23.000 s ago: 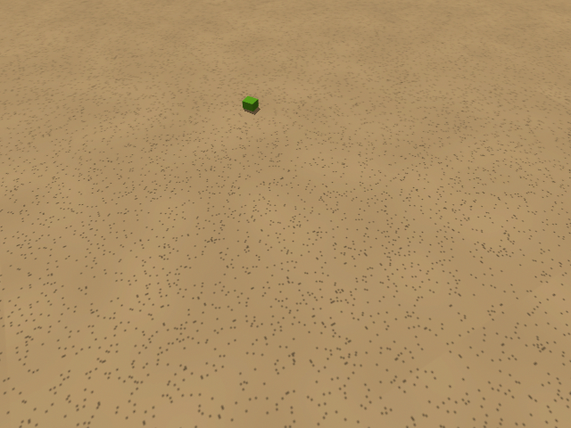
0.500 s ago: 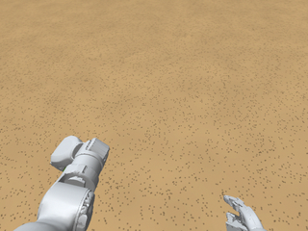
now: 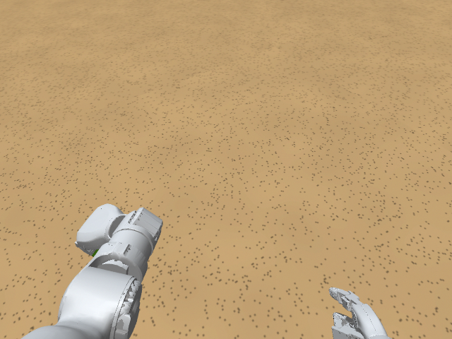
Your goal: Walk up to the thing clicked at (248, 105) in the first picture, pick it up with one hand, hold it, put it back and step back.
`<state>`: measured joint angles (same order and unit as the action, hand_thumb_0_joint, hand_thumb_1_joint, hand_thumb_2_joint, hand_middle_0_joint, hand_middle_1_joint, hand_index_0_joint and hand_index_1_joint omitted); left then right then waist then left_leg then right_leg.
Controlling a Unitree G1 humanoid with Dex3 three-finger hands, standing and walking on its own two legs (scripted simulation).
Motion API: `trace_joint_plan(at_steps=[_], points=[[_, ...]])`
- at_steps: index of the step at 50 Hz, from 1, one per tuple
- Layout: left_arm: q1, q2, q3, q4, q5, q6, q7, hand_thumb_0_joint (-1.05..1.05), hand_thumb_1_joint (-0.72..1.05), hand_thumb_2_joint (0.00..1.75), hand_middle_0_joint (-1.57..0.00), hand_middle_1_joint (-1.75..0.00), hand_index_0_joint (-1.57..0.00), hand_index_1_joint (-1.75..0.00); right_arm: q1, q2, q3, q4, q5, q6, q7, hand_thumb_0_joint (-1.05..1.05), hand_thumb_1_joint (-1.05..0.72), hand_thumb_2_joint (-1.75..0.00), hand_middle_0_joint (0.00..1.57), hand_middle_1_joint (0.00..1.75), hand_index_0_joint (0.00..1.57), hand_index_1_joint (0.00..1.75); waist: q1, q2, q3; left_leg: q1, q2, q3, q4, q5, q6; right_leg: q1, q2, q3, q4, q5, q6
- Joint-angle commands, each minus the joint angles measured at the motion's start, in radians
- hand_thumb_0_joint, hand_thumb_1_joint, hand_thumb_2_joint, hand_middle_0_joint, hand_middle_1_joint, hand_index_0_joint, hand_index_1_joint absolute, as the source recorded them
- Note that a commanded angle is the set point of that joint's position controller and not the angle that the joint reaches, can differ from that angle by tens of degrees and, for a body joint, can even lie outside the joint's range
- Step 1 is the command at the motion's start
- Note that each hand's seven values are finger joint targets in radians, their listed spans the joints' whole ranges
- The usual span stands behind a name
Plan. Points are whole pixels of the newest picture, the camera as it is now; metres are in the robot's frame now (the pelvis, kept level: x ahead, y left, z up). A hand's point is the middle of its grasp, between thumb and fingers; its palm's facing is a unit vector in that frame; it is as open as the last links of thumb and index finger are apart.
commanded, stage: crouch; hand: left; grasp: from above
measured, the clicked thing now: (120, 253) +0.30 +0.24 -0.08
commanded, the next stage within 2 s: lower in 1.72 s
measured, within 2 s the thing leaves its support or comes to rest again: neither
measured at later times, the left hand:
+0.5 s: hand (138, 276) +0.31 +0.25 -0.24, palm faces -0.15 -0.38 -0.91, open 10.2 cm
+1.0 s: hand (154, 285) +0.36 +0.26 -0.45, palm faces -0.10 -0.42 -0.90, open 10.1 cm
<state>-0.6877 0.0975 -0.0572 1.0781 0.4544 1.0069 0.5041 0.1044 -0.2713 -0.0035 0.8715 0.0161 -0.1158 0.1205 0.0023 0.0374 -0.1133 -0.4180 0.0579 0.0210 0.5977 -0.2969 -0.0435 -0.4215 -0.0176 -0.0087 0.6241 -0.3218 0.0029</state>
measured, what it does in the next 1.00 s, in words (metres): lowers itself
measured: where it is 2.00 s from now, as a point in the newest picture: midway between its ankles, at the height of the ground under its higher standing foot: outside the picture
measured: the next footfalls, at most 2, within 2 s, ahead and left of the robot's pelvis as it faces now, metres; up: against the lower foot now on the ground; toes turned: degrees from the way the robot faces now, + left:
none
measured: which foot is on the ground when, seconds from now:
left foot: down 0.00-1.00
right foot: down 0.00-1.00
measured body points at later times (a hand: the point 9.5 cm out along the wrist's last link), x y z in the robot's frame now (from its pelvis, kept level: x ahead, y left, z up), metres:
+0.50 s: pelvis -0.06 +0.01 -0.12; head +0.09 +0.02 +0.30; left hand +0.32 +0.26 -0.19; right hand +0.01 -0.27 -0.25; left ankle +0.00 +0.15 -0.73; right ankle -0.01 -0.12 -0.73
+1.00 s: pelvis -0.10 +0.01 -0.33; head +0.12 +0.02 +0.06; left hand +0.36 +0.28 -0.40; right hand -0.08 -0.25 -0.46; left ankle +0.00 +0.15 -0.73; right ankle -0.01 -0.12 -0.73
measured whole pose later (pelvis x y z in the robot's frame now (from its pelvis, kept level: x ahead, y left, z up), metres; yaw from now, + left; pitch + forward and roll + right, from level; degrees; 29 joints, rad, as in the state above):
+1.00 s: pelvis -0.10 +0.01 -0.33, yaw -4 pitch +37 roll -4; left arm -1.12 0.51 0.32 1.54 0.55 0.55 0.68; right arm 0.14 -0.26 -0.01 0.92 -0.11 -0.17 0.22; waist -0.21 0.05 -0.17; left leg -2.07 0.07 -0.10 2.06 -0.64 -0.04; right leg -2.04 0.01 -0.03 2.02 -0.63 0.02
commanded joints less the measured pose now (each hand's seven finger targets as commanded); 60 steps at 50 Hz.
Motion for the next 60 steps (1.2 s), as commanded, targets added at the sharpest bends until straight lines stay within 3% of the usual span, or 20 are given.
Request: trace_joint_plan(at_steps=[1,2,4,7,8,12,16,19,22,24,28,32,35,41,44,49,52,56,59,60], points=[[-0.386,0.147,0.006,-0.038,0.053,-0.052,0.069,0.0,0.49,0.76,-0.91,-0.6,-0.89,-0.62,-0.05,-0.132,-0.051,-0.096,0.001,-0.047,-0.004,0.0,-0.88,-0.9,0.2,0.3,0.2,0.3,-0.033,-0.114,-0.246,0.052,-0.05,0.044,-0.005,0.236,0.044,0.095,0.038,0.0,-0.058,0.331,-0.003],[-0.409,0.174,0.025,-0.015,0.052,-0.065,0.081,0.0,0.48,0.77,-0.91,-0.62,-0.89,-0.64,-0.039,-0.136,-0.054,-0.088,-0.004,-0.048,-0.004,0.0,-0.88,-0.9,0.2,0.3,0.2,0.3,-0.038,-0.104,-0.244,0.023,-0.047,0.046,0.014,0.223,0.042,0.07,0.035,0.007,-0.046,0.318,-0.004],[-0.418,0.158,0.04,0.031,0.045,-0.096,0.105,0.0,0.47,0.74,-0.9,-0.59,-0.88,-0.61,-0.02,-0.135,-0.064,-0.07,-0.013,-0.051,-0.002,0.0,-0.88,-0.9,0.2,0.3,0.2,0.3,-0.056,-0.124,-0.261,-0.013,-0.043,0.046,0.054,0.217,0.041,0.031,0.037,0.01,-0.012,0.332,-0.002],[-0.43,0.188,0.078,0.101,0.059,-0.145,0.148,0.0,0.39,0.71,-0.83,-0.57,-0.82,-0.59,0.012,-0.137,-0.077,-0.046,-0.031,-0.06,0.003,0.0,-0.88,-0.9,0.2,0.3,0.2,0.3,-0.06,-0.081,-0.286,-0.1,-0.039,0.047,0.134,0.204,0.029,-0.054,0.04,0.012,0.07,0.306,-0.01],[-0.445,0.177,0.083,0.125,0.059,-0.163,0.162,0.0,0.37,0.71,-0.83,-0.57,-0.81,-0.59,0.024,-0.138,-0.082,-0.042,-0.037,-0.061,0.004,0.0,-0.88,-0.9,0.2,0.3,0.2,0.3,-0.077,-0.081,-0.295,-0.121,-0.039,0.047,0.167,0.192,0.028,-0.091,0.042,0.015,0.099,0.296,-0.007],[-0.459,0.218,0.156,0.215,0.075,-0.221,0.233,0.0,0.34,0.74,-0.83,-0.58,-0.8,-0.61,0.066,-0.136,-0.092,-0.033,-0.066,-0.07,0.026,0.0,-0.88,-0.9,0.2,0.3,0.2,0.3,-0.079,-0.072,-0.36,-0.289,-0.04,0.038,0.327,0.166,0.014,-0.243,0.046,0.021,0.261,0.276,-0.011],[-0.499,0.254,0.226,0.246,0.062,-0.274,0.288,0.0,0.39,0.67,-0.88,-0.54,-0.86,-0.57,0.071,-0.149,-0.101,-0.053,-0.089,-0.067,0.046,0.0,-0.89,-0.9,0.2,0.3,0.2,0.3,-0.081,-0.032,-0.423,-0.419,-0.039,0.02,0.446,0.132,0.001,-0.378,0.055,0.002,0.385,0.221,-0.02],[-0.554,0.289,0.247,0.242,0.073,-0.318,0.312,0.0,0.43,0.68,-0.91,-0.55,-0.89,-0.58,0.089,-0.157,-0.091,-0.052,-0.097,-0.057,0.051,0.0,-0.89,-0.9,0.2,0.3,0.2,0.3,-0.107,-0.008,-0.475,-0.517,-0.039,0.006,0.542,0.069,-0.001,-0.512,0.058,-0.006,0.462,0.151,-0.023],[-0.615,0.286,0.23,0.223,0.078,-0.361,0.316,0.0,0.5,0.68,-0.95,-0.57,-0.94,-0.59,0.095,-0.176,-0.094,-0.054,-0.109,-0.056,0.053,0.0,-0.89,-0.9,0.2,0.3,0.2,0.3,-0.135,0.026,-0.573,-0.586,-0.035,-0.007,0.656,0.041,-0.005,-0.634,0.062,-0.021,0.565,0.107,-0.028],[-0.674,0.334,0.243,0.221,0.077,-0.386,0.327,0.0,0.5,0.68,-0.95,-0.59,-0.95,-0.61,0.117,-0.191,-0.095,-0.038,-0.115,-0.056,0.051,0.0,-0.9,-0.9,0.2,0.3,0.2,0.3,-0.149,0.042,-0.603,-0.641,-0.034,-0.015,0.72,-0.021,-0.003,-0.725,0.063,-0.024,0.618,0.023,-0.031],[-0.716,0.388,0.279,0.251,0.065,-0.423,0.329,0.0,0.56,0.7,-0.99,-0.62,-0.99,-0.63,0.134,-0.2,-0.091,-0.005,-0.128,-0.053,0.049,0.0,-0.9,-0.9,0.2,0.3,0.2,0.3,-0.17,0.092,-0.682,-0.726,-0.026,-0.02,0.835,-0.06,-0.011,-0.856,0.058,-0.042,0.725,-0.036,-0.029],[-0.755,0.5,0.324,0.298,0.08,-0.442,0.322,0.0,0.61,0.74,-1.05,-0.6,-1.03,-0.62,0.152,-0.204,-0.076,0.021,-0.14,-0.05,0.048,0.0,-0.9,-0.9,0.2,0.3,0.2,0.3,-0.176,0.121,-0.68,-0.843,-0.022,-0.034,0.931,-0.164,-0.007,-1.011,0.054,-0.055,0.817,-0.157,-0.026],[-0.766,0.542,0.342,0.338,0.098,-0.446,0.31,0.0,0.63,0.75,-1.06,-0.59,-1.04,-0.62,0.158,-0.204,-0.071,0.026,-0.143,-0.048,0.056,0.0,-0.9,-0.9,0.2,0.3,0.2,0.3,-0.183,0.122,-0.697,-0.938,-0.023,-0.035,1.018,-0.181,0.002,-1.084,0.053,-0.06,0.892,-0.171,-0.021],[-0.797,0.584,0.337,0.342,0.108,-0.465,0.251,0.0,0.62,0.72,-1.06,-0.57,-1.04,-0.59,0.173,-0.204,-0.071,0.026,-0.13,-0.058,0.077,0.0,-0.9,-0.9,0.2,0.3,0.2,0.3,-0.218,0.147,-0.712,-1.065,-0.027,-0.048,1.155,-0.252,0.019,-1.221,0.052,-0.066,1.002,-0.258,-0.017],[-0.832,0.622,0.336,0.32,0.123,-0.475,0.228,0.0,0.6,0.71,-1.04,-0.56,-1.02,-0.59,0.203,-0.21,-0.074,0.027,-0.124,-0.061,0.082,0.0,-0.9,-0.9,0.2,0.3,0.2,0.3,-0.234,0.136,-0.731,-1.124,-0.03,-0.036,1.228,-0.255,0.027,-1.225,0.057,-0.054,1.031,-0.269,-0.012],[-0.853,0.647,0.356,0.33,0.139,-0.473,0.215,0.0,0.59,0.7,-1.04,-0.53,-1.02,-0.56,0.24,-0.227,-0.077,0.027,-0.118,-0.07,0.097,0.0,-0.9,-0.9,0.2,0.3,0.2,0.3,-0.24,0.188,-0.76,-1.147,-0.021,-0.046,1.286,-0.225,0.025,-1.297,0.044,-0.079,1.144,-0.183,-0.013],[-0.843,0.667,0.371,0.379,0.165,-0.473,0.219,0.0,0.6,0.7,-1.05,-0.52,-1.03,-0.55,0.237,-0.239,-0.079,0.031,-0.121,-0.075,0.104,0.0,-0.9,-0.9,0.2,0.3,0.2,0.3,-0.235,0.213,-0.718,-1.172,-0.02,-0.058,1.309,-0.25,0.026,-1.38,0.037,-0.092,1.195,-0.197,-0.017],[-0.872,0.7,0.397,0.398,0.18,-0.482,0.218,0.0,0.67,0.71,-1.08,-0.56,-1.07,-0.58,0.262,-0.235,-0.068,0.033,-0.133,-0.082,0.121,0.0,-0.9,-0.9,0.2,0.3,0.2,0.3,-0.256,0.195,-0.709,-1.233,-0.02,-0.048,1.375,-0.2,0.031,-1.386,0.038,-0.094,1.257,-0.137,-0.011],[-0.88,0.708,0.408,0.448,0.198,-0.492,0.226,0.0,0.68,0.72,-1.1,-0.54,-1.08,-0.57,0.267,-0.247,-0.073,0.041,-0.141,-0.091,0.133,0.0,-0.9,-0.9,0.2,0.3,0.2,0.3,-0.269,0.21,-0.666,-1.287,-0.021,-0.044,1.41,-0.234,0.035,-1.423,0.041,-0.098,1.288,-0.171,-0.011],[-0.868,0.719,0.417,0.463,0.198,-0.496,0.227,0.0,0.68,0.7,-1.1,-0.54,-1.08,-0.56,0.265,-0.25,-0.07,0.042,-0.139,-0.095,0.138,0.0,-0.9,-0.9,0.2,0.3,0.2,0.3,-0.26,0.195,-0.668,-1.306,-0.021,-0.04,1.423,-0.234,0.037,-1.42,0.045,-0.1,1.29,-0.173,-0.009]])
